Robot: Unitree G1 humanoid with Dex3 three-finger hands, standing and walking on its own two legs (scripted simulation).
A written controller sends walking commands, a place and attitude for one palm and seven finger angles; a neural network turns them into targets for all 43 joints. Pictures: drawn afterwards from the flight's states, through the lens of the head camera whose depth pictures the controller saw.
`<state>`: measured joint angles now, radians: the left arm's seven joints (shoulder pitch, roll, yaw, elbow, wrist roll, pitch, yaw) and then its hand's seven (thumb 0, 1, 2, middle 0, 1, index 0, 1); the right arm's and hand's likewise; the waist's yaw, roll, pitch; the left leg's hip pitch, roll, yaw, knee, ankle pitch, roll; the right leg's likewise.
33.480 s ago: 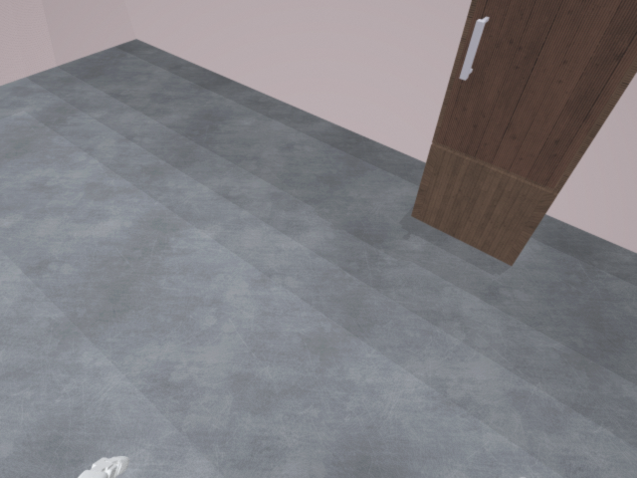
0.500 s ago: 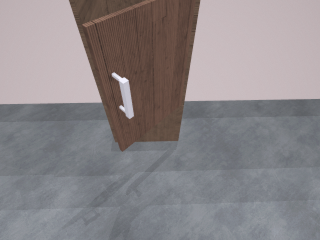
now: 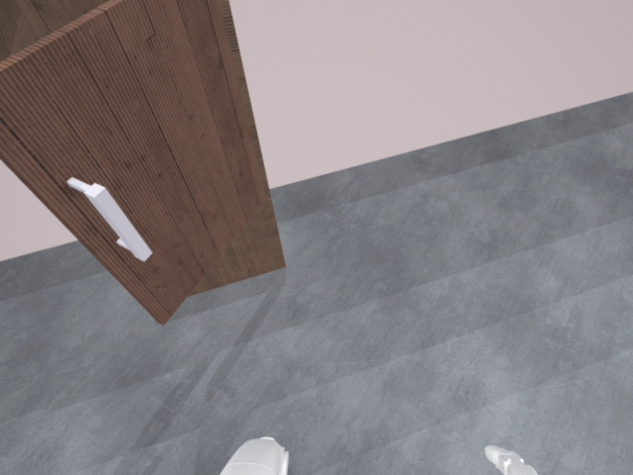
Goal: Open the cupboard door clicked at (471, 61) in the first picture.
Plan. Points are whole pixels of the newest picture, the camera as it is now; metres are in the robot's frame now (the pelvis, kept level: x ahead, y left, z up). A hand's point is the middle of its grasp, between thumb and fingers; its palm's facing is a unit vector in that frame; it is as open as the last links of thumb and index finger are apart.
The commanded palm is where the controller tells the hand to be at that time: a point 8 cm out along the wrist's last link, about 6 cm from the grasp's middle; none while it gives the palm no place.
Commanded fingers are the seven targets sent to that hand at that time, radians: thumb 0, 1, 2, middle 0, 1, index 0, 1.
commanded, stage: walk to a spot facing it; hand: left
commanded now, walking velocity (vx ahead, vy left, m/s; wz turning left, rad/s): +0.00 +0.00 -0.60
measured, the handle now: (112, 221) +0.44 +0.36 +0.01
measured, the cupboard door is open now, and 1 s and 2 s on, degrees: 44 44 44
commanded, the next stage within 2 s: none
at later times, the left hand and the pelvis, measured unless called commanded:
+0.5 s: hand (185, 448) +0.16 +0.22 -0.16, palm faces -0.25 -0.94 -0.24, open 7.4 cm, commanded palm none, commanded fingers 0.00 0.90 0.90 -0.20 -0.30 -0.20 -0.30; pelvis +0.02 +0.03 +0.00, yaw -18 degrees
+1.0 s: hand (269, 413) +0.22 +0.11 -0.17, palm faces -0.54 -0.82 -0.19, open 7.4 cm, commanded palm none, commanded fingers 0.00 0.90 0.90 -0.20 -0.30 -0.20 -0.30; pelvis +0.04 +0.00 -0.01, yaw -35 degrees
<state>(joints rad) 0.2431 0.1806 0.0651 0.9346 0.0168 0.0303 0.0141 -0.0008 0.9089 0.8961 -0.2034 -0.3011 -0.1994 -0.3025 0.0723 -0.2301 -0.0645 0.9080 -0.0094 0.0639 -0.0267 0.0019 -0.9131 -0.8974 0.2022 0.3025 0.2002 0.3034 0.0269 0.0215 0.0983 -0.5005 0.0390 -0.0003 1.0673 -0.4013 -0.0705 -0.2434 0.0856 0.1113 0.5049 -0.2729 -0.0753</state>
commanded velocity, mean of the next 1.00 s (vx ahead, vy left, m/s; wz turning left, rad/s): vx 0.04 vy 0.00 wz -0.60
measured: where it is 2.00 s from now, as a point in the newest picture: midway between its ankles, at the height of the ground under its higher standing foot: (446, 465)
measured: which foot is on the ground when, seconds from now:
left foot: up 0.00-0.22, down 0.24-0.62, up 0.64-0.98, down 1.00-1.00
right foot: down 0.00-0.24, up 0.26-0.60, down 0.62-1.00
